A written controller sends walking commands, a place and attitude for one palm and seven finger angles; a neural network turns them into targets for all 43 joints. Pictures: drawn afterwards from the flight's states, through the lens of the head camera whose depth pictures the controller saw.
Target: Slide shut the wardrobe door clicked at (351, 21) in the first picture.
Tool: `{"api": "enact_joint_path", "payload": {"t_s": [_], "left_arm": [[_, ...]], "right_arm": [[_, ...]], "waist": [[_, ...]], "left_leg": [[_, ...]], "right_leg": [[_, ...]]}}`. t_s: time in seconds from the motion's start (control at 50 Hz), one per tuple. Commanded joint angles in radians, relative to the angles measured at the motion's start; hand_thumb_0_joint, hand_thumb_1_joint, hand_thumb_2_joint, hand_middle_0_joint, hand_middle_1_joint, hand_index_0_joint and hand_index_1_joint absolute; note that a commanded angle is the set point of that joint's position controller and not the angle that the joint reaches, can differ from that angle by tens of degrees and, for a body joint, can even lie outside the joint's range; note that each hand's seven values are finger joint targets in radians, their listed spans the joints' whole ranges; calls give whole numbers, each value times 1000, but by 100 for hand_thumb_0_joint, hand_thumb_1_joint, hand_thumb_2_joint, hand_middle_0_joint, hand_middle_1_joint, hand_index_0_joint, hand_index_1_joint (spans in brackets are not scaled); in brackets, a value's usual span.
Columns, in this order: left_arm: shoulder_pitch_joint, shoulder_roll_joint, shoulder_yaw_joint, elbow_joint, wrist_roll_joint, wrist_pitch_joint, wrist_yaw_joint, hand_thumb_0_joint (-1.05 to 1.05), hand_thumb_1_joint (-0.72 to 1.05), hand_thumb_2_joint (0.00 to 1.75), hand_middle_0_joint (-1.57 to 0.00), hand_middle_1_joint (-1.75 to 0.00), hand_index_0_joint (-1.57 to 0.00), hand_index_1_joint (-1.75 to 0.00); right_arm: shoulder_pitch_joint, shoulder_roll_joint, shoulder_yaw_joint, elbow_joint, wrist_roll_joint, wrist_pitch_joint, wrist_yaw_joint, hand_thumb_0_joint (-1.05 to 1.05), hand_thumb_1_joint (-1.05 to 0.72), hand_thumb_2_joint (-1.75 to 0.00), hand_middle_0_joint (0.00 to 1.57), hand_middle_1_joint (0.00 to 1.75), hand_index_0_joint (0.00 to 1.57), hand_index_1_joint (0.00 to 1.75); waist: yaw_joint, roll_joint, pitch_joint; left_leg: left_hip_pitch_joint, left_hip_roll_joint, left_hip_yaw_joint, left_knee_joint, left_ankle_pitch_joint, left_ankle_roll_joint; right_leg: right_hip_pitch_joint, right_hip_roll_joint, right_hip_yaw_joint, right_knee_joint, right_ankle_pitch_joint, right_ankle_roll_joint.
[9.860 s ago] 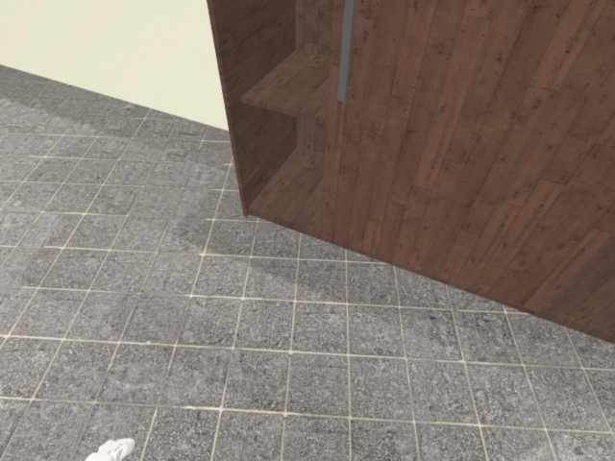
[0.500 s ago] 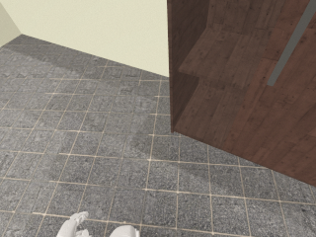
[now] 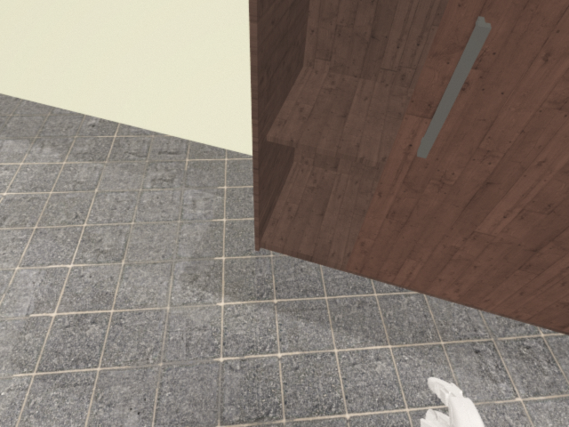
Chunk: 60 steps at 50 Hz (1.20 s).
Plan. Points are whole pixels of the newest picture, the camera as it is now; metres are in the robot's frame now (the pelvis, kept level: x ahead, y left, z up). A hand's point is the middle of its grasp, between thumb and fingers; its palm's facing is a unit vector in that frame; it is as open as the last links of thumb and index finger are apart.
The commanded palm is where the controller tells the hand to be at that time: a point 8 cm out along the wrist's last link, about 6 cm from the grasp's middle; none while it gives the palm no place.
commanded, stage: turn to face it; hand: right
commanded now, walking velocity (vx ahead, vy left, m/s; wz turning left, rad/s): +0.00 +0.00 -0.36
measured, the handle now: (447, 95) +0.75 -0.24 +0.09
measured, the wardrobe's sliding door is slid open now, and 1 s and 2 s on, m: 0.36 0.36 0.36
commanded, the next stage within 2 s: take the last steps up to it in 0.20 s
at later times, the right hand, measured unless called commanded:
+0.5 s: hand out of the picture -0.09 -0.18 -0.17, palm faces +0.31 +0.92 -0.23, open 7.4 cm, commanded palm none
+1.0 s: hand out of the picture +0.13 -0.24 -0.18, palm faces +0.19 +0.97 -0.17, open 7.4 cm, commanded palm none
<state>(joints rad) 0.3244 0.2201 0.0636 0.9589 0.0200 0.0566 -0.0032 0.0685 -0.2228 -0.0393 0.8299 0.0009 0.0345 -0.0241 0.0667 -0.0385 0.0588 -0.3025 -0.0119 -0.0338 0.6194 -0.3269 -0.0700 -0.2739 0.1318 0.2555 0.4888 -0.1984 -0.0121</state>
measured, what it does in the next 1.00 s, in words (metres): walks ahead: left foot, then right foot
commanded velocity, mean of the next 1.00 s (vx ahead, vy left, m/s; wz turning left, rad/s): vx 0.22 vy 0.03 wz -0.07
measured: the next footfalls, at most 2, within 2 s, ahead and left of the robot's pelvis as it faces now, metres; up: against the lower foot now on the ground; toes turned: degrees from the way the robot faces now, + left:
left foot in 0.02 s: +0.05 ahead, +0.12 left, +0.00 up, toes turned -2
right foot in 0.54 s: -0.05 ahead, -0.11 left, +0.00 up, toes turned -15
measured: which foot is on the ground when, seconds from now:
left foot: up 0.00-0.00, down 0.02-0.54, up 0.56-1.00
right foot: down 0.00-0.02, up 0.04-0.52, down 0.54-1.00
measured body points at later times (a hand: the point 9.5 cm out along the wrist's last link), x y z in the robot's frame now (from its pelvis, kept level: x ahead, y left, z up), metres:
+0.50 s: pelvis -0.03 +0.01 +0.00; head -0.02 +0.00 +0.45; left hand +0.11 +0.24 -0.14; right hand -0.10 -0.23 -0.15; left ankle +0.01 +0.12 -0.74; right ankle -0.09 -0.10 -0.72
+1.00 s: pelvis +0.10 -0.05 -0.01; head +0.13 -0.06 +0.44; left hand +0.02 +0.18 -0.15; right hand +0.12 -0.29 -0.16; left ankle +0.24 +0.04 -0.70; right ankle -0.09 -0.10 -0.74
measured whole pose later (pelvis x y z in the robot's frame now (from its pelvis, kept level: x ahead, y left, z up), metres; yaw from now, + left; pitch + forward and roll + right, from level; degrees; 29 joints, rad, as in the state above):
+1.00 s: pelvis +0.10 -0.05 -0.01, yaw -12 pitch -1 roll +1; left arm 0.50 0.11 0.01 1.16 0.02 -0.06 0.04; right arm 0.16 -0.19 -0.05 1.04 -0.02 0.01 0.02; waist 0.04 0.00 0.08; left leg -0.57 0.05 0.11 0.81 -0.23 0.02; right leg 0.16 0.02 -0.06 0.28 -0.42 -0.03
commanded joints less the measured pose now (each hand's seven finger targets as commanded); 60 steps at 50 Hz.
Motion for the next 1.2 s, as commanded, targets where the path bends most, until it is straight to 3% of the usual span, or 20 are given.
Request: {"api": "enact_joint_path", "payload": {"t_s": [0.0,0.02,0.04,0.14,0.28,0.38,0.42,0.48,0.5,0.52,0.56,0.6,0.7,0.92,0.98,1.02,1.04,1.06,1.1,1.18], "left_arm": [[-1,78,32,-106,-14,-29,7,0,90,90,-20,-30,-20,-30],[-3,132,49,-104,-2,-22,10,0,90,90,-20,-30,-20,-30],[7,125,53,-91,3,-8,6,0,90,90,-20,-30,-20,-30],[27,101,42,-34,6,15,-13,0,90,90,-20,-30,-20,-30],[-96,87,25,-38,2,11,-7,0,90,90,-20,-30,-20,-30],[-164,67,9,-47,3,-16,-17,0,90,90,-20,-30,-20,-30],[-156,56,2,-41,0,-34,-19,0,90,90,-20,-30,-20,-30],[-14,40,-9,20,-3,-62,-7,0,90,90,-20,-30,-20,-30],[53,88,1,45,-3,-74,5,0,90,90,-20,-30,-20,-30],[106,181,24,60,4,-73,11,0,90,90,-20,-30,-20,-30],[79,187,17,48,7,-66,18,0,90,90,-20,-30,-20,-30],[17,114,-7,43,2,-79,28,0,90,90,-20,-30,-20,-30],[79,70,-21,70,-11,-117,37,0,90,90,-20,-30,-20,-30],[241,54,-21,167,6,-132,59,0,90,90,-20,-30,-20,-30],[195,95,-12,170,-1,-129,58,0,90,90,-20,-30,-20,-30],[174,91,-7,163,-13,-126,49,0,90,90,-20,-30,-20,-30],[202,38,-11,153,-26,-129,37,0,90,90,-20,-30,-20,-30],[220,4,-13,134,-29,-129,38,0,90,90,-20,-30,-20,-30],[107,-12,-8,111,-22,-116,23,0,90,90,-20,-30,-20,-30],[163,-59,-14,128,4,-67,13,0,90,90,-20,-30,-20,-30]], "right_arm": [[134,-254,-60,-49,-18,-44,-25,0,-90,-90,20,30,20,30],[133,-253,-56,-57,-15,-37,-23,0,-90,-90,20,30,20,30],[73,-212,-49,-70,-12,-32,-24,0,-90,-90,20,30,20,30],[54,-122,-29,-45,-9,-44,-11,0,-90,-90,20,30,20,30],[203,-145,-41,31,-24,-48,-13,0,-90,-90,20,30,20,30],[300,-160,-48,101,-34,-61,0,0,-90,-90,20,30,20,30],[315,-160,-47,127,-37,-65,5,0,-90,-90,20,30,20,30],[271,-138,-39,150,-23,-57,9,0,-90,-90,20,30,20,30],[258,-98,-28,147,-12,-53,15,0,-90,-90,20,30,20,30],[257,-34,-12,131,-9,-51,23,0,-90,-90,20,30,20,30],[172,-62,-14,104,-32,-50,25,0,-90,-90,20,30,20,30],[182,-54,-18,145,-34,-43,39,0,-90,-90,20,30,20,30],[263,-30,-18,199,-27,-42,44,0,-90,-90,20,30,20,30],[-6,-1,-5,111,-13,-57,52,0,-90,-90,20,30,20,30],[155,-13,-11,156,-12,-68,42,0,-90,-90,20,30,20,30],[385,-70,-35,228,-21,-85,36,0,-90,-90,20,30,20,30],[496,-156,-58,256,-30,-96,23,0,-90,-90,20,30,20,30],[514,-202,-66,260,-12,-94,19,0,-90,-90,20,30,20,30],[322,-148,-54,208,-4,-87,11,0,-90,-90,20,30,20,30],[152,-18,-12,167,-13,-104,1,0,-90,-90,20,30,20,30]], "waist": [[-86,313,-152],[-77,215,-136],[-42,145,-82],[-20,187,2],[-87,193,-12],[-127,215,-29],[-128,229,-33],[-52,163,-65],[-18,10,-86],[8,-268,-83],[15,-193,70],[-26,-140,181],[-62,-79,108],[-12,-75,93],[-96,-87,9],[-200,-13,-100],[-234,150,-189],[-190,228,-238],[-142,86,-28],[-15,76,53]], "left_leg": [[412,429,-413,-337,229,160],[235,500,-392,-342,294,236],[131,430,-294,-359,200,238],[50,257,-63,-368,166,169],[152,304,-71,-349,223,215],[194,327,-119,-418,-37,222],[185,327,-120,-419,-88,226],[10,248,-19,-311,-162,160],[-132,185,54,-162,-180,115],[-322,74,171,88,-216,67],[-400,105,89,302,-176,77],[-394,113,60,401,-51,70],[-395,95,77,504,109,43],[-389,77,148,174,93,91],[-76,-2,192,46,79,137],[296,8,155,-78,212,170],[512,253,-160,-116,278,274],[502,464,-501,-260,337,381],[219,414,-414,-413,-67,348],[-113,286,-70,-471,66,246]], "right_leg": [[-342,-17,-85,324,-334,41],[-272,-36,-95,504,-385,43],[-249,-58,-91,611,-326,40],[-238,-111,-171,736,-124,61],[-213,-139,-201,528,-204,74],[-147,-151,-264,296,-252,44],[-87,-144,-295,188,-286,24],[227,-118,-330,-122,-125,2],[384,-206,-223,-187,-145,-19],[450,-425,72,-276,-355,-86],[270,-509,155,-375,-466,-176],[159,-435,40,-389,-340,-142],[256,-347,-164,-322,218,-88],[422,-387,-209,-198,737,-111],[349,-384,-251,-35,997,-100],[157,-321,-283,257,814,-64],[-82,-197,-332,573,350,-31],[-210,-103,-299,888,-362,-23],[-288,-201,-212,941,-239,-52],[-153,-261,-229,752,-108,-14]]}}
